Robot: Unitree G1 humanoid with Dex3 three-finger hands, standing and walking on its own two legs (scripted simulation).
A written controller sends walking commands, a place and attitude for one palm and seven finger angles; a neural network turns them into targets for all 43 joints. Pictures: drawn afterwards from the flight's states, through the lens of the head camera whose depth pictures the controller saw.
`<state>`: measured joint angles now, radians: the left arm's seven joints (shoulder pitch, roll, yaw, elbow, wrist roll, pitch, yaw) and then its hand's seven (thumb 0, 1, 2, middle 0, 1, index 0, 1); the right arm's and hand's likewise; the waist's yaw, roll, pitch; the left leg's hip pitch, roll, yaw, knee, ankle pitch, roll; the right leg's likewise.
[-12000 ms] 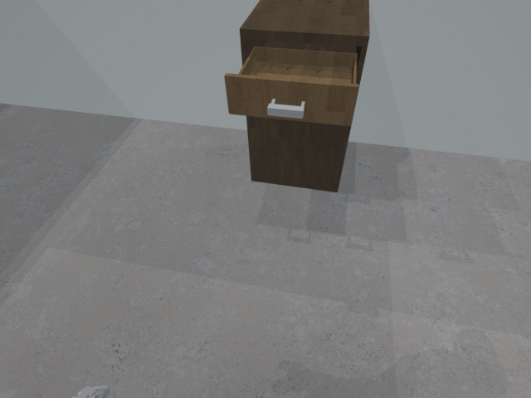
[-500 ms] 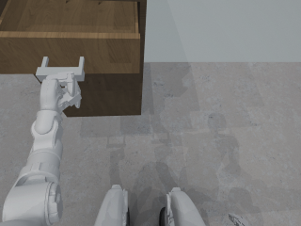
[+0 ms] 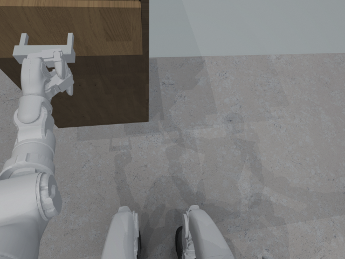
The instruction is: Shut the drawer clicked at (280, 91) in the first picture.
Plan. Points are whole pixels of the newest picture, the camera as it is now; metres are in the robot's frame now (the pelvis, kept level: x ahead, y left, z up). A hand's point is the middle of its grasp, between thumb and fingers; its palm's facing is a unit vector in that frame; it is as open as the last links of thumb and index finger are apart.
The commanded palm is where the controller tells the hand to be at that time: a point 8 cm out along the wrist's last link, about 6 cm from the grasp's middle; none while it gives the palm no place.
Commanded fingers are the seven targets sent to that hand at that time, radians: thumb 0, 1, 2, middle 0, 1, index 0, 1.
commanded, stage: push the drawer shut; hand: left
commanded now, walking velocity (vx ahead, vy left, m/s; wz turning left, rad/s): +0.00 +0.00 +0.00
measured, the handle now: (46, 46) +0.58 +0.26 +0.05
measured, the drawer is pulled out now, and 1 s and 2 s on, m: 0.09 0.00 0.00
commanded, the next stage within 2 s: pull the fist back off the drawer in 1.08 s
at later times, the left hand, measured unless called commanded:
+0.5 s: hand (69, 54) +0.56 +0.21 +0.05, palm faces +0.05 -1.00 -0.04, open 3.1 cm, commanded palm +0.57 +0.23 +0.05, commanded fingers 0.00 0.90 0.90 -1.40 -1.60 -1.40 -1.60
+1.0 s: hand (63, 43) +0.59 +0.23 +0.04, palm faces +0.05 -1.00 -0.04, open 3.0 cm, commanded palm +0.63 +0.22 +0.05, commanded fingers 0.00 0.90 0.90 -1.40 -1.60 -1.40 -1.60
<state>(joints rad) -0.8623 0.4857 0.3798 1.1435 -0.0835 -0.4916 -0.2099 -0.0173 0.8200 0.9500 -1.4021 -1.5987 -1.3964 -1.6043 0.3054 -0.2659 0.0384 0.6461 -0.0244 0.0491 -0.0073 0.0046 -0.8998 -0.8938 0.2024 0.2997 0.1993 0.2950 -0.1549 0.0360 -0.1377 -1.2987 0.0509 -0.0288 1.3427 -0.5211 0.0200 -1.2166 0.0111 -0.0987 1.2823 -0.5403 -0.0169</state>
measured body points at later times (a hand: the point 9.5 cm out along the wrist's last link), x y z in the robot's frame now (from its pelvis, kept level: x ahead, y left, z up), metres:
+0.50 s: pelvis +0.00 +0.01 -0.01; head +0.19 +0.04 +0.40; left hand +0.55 +0.26 +0.05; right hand -0.01 -0.26 -0.11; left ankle +0.05 +0.11 -0.61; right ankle +0.03 -0.12 -0.61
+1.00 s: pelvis -0.01 +0.01 -0.03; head +0.20 +0.06 +0.37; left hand +0.59 +0.28 +0.05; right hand -0.05 -0.24 -0.11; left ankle +0.05 +0.11 -0.61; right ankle +0.03 -0.12 -0.61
